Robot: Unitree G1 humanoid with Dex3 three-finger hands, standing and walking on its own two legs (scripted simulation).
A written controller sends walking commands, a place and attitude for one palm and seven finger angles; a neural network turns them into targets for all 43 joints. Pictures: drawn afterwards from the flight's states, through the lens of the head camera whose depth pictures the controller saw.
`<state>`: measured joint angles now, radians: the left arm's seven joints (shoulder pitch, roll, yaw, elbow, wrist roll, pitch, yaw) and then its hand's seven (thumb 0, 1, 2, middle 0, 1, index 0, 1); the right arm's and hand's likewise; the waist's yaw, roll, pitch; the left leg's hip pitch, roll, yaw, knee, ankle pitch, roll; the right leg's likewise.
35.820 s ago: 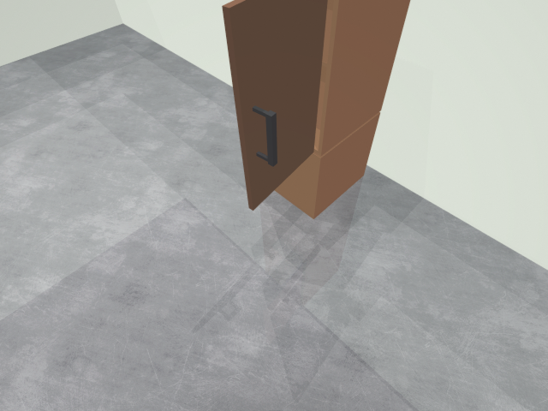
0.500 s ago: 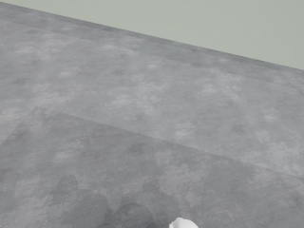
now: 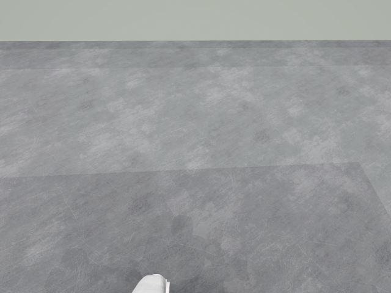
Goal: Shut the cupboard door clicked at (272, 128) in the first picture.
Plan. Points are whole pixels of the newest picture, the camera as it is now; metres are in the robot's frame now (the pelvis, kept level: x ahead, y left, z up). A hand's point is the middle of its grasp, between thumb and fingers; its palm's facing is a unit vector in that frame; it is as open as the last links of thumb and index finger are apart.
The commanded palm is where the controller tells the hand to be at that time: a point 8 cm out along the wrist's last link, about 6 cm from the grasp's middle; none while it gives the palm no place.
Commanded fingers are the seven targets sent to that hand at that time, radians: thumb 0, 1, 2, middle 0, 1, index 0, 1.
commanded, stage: turn to face it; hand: left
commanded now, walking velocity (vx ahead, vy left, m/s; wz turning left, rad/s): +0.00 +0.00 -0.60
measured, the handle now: out of the picture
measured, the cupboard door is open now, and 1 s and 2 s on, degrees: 69 69 69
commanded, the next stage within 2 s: none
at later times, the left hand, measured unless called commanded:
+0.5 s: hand (111, 248) +0.23 +0.22 -0.15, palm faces -0.30 -0.93 -0.22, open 7.4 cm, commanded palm none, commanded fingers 0.00 0.90 0.90 -0.20 -0.30 -0.20 -0.30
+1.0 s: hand (130, 250) +0.23 +0.18 -0.18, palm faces -0.50 -0.84 -0.18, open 7.4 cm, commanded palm none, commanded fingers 0.00 0.90 0.90 -0.20 -0.30 -0.20 -0.30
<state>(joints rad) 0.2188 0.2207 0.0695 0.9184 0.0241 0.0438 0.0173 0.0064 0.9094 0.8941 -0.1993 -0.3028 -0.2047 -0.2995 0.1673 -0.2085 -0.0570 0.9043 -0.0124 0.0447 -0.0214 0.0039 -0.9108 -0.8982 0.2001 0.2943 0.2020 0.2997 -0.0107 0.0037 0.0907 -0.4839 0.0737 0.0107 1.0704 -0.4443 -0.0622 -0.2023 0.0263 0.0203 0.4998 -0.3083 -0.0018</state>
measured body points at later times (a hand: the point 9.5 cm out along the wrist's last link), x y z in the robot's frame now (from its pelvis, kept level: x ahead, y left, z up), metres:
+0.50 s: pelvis +0.04 +0.05 +0.01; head +0.09 +0.05 +0.45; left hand +0.24 +0.26 -0.13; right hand +0.01 -0.21 -0.13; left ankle +0.07 +0.16 -0.73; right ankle -0.02 -0.08 -0.69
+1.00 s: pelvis +0.07 +0.05 -0.01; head +0.12 +0.04 +0.44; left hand +0.26 +0.22 -0.16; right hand +0.02 -0.23 -0.13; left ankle +0.14 +0.13 -0.74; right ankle -0.01 -0.07 -0.73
